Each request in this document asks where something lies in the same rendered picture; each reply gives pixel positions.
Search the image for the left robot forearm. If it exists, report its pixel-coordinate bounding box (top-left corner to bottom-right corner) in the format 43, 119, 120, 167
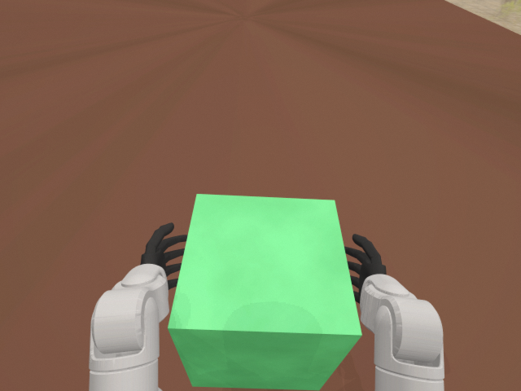
89, 264, 169, 391

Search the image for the robot left hand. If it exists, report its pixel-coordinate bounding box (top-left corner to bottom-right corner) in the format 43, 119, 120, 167
140, 222, 188, 289

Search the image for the robot right hand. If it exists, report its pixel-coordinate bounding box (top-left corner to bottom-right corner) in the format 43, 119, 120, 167
344, 234, 387, 304

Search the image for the carton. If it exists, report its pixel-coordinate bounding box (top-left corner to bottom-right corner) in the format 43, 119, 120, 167
168, 194, 362, 390

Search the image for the right robot forearm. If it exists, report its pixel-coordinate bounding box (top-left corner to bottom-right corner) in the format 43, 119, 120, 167
360, 274, 444, 391

